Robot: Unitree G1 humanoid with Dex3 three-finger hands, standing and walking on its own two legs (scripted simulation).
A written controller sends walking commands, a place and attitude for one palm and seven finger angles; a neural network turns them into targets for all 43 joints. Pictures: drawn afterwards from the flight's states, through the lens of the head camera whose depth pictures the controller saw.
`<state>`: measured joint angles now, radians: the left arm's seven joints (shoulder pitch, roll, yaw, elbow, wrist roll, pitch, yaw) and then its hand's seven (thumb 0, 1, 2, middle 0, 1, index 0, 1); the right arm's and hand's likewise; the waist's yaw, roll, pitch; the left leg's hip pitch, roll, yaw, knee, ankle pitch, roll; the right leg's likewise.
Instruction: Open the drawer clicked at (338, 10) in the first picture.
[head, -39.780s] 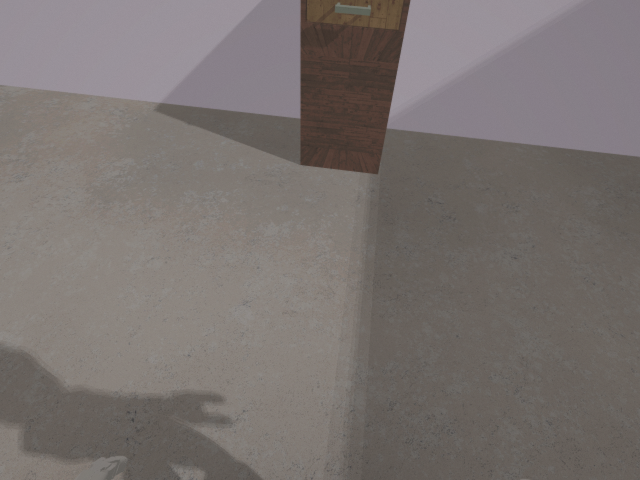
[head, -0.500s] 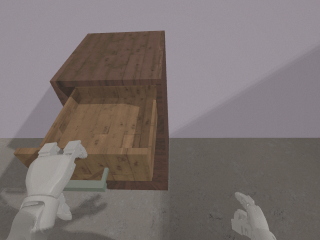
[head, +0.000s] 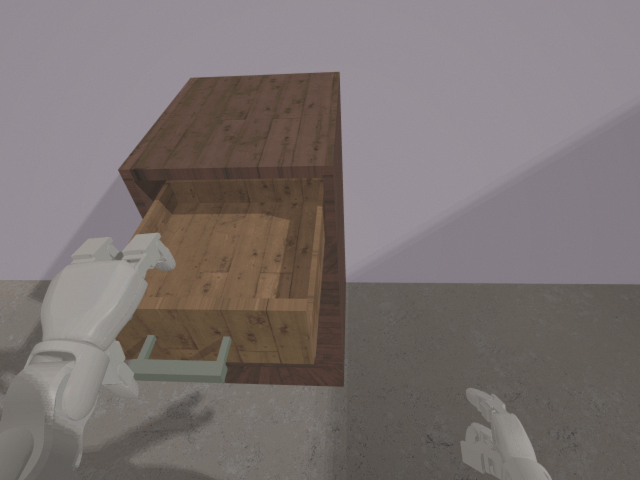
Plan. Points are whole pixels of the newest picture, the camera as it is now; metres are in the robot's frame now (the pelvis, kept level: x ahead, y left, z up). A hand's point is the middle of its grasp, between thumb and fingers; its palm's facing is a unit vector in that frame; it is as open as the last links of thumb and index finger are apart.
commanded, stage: lift the hand off the handle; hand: left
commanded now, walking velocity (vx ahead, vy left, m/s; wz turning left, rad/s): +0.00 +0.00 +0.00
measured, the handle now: (182, 357) +0.26 +0.26 -0.01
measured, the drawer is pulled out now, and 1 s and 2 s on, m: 0.30 0.30 0.30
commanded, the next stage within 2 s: draw the hand back to the body in 0.08 s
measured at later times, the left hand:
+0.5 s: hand (110, 327) +0.21 +0.27 +0.14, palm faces +0.13 -0.04 -0.99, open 13.8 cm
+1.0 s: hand (133, 324) +0.20 +0.23 +0.16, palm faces +0.40 -0.84 -0.37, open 13.4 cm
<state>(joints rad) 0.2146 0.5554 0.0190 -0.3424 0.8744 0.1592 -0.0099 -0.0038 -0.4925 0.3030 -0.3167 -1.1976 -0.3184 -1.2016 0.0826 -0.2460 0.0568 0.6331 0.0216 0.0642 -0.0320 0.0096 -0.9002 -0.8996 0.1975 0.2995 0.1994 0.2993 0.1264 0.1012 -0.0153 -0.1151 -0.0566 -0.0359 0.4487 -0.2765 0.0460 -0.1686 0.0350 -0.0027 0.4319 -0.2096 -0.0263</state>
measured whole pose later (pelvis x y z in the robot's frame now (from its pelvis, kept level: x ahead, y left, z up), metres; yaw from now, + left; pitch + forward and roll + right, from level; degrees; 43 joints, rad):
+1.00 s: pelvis +0.00 -0.01 +0.00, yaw +1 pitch -5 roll -1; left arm 0.37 0.33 0.27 -0.42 -0.01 -0.09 0.09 -0.01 -0.36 0.36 -0.30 -1.11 -0.30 -1.12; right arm 0.18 -0.19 0.07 0.59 -0.01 -0.13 -0.07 0.01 -0.90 -0.90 0.20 0.30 0.20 0.30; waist 0.07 0.03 0.04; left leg -0.10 -0.04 -0.06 0.47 -0.29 0.03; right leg -0.13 0.06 -0.02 0.42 -0.21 -0.04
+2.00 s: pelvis -0.02 -0.02 +0.00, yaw +2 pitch -2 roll -2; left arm 0.51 0.33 0.34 -0.47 -0.03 -0.15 0.11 0.01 0.88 0.90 -0.21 -0.30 -0.21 -0.31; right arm 0.21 -0.22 0.03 0.60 -0.02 -0.11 -0.07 0.01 -0.90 -0.90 0.20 0.30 0.20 0.30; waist 0.03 0.07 0.00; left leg -0.20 -0.02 -0.09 0.52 -0.28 0.01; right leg -0.19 0.07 -0.06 0.39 -0.17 -0.06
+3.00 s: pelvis -0.18 +0.00 -0.01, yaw -2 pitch +4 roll -1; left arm 0.60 0.44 0.36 -0.64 -0.07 -0.19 0.12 0.01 0.89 0.90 -0.21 -0.30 -0.21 -0.30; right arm 0.14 -0.17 0.05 0.60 0.00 -0.09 -0.02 0.01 -0.90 -0.90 0.20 0.30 0.21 0.30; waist 0.00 -0.01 -0.03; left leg -0.58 0.00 0.01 0.65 -0.27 -0.01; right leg -0.19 0.05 -0.02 0.46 -0.34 -0.04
